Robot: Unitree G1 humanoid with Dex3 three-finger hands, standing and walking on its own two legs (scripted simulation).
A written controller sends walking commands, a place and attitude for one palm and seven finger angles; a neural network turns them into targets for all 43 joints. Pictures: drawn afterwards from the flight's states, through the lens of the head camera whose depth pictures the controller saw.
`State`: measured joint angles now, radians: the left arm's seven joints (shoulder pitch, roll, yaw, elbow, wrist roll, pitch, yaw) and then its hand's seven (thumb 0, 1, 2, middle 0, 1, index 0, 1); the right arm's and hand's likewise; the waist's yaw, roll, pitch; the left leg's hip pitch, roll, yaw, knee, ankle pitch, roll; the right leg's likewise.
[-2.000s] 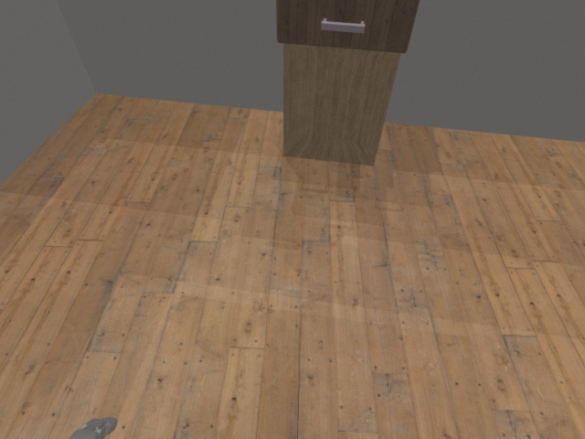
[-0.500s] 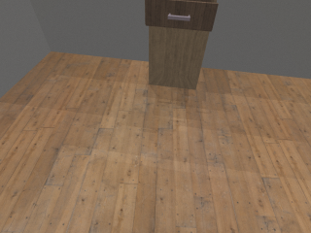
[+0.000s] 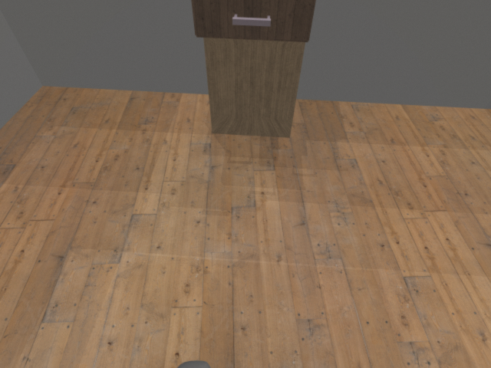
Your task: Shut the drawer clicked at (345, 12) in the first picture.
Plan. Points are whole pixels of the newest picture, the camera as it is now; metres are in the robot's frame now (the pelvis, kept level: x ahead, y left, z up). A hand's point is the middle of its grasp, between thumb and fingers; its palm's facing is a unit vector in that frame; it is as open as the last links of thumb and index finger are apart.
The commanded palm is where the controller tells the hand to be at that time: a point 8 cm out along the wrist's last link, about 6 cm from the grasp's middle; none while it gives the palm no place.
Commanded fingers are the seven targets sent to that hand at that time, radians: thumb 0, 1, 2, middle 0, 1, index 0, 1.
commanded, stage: walk to a spot facing it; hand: left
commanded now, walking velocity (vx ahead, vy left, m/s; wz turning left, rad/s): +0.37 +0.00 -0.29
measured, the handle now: (251, 19) +1.24 +0.10 +0.05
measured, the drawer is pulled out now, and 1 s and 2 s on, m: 0.28 0.28 0.28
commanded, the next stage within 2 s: turn to face it in 1.40 s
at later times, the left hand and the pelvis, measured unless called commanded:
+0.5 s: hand (154, 279) +0.31 +0.23 -0.15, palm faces -0.17 -0.96 -0.22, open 7.4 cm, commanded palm none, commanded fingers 0.00 0.90 0.90 -0.20 -0.30 -0.20 -0.30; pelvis +0.19 +0.05 +0.01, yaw -13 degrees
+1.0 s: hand (198, 231) +0.45 +0.17 -0.17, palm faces -0.26 -0.95 -0.18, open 7.2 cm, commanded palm none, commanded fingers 0.00 0.90 0.90 -0.20 -0.30 -0.20 -0.30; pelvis +0.40 -0.01 +0.00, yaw -18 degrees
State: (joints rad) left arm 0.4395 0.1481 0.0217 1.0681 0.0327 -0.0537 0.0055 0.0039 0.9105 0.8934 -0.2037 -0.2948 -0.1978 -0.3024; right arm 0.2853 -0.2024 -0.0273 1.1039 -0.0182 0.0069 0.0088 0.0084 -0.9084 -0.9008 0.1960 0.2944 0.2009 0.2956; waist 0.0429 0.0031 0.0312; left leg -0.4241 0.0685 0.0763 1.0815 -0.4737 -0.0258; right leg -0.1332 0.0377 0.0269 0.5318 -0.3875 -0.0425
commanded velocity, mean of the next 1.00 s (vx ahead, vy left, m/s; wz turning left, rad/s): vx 0.37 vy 0.00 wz -0.22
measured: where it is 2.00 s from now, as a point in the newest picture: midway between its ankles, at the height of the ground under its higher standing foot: (288, 256)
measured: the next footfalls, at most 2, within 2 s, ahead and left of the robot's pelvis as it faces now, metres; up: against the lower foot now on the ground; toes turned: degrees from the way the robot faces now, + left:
left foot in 0.22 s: +0.23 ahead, +0.16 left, +0.00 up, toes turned +2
right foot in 0.66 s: +0.35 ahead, -0.12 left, +0.00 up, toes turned -24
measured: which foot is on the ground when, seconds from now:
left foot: up 0.00-0.20, down 0.22-0.66, up 0.68-1.00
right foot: down 0.00-0.22, up 0.24-0.64, down 0.66-1.00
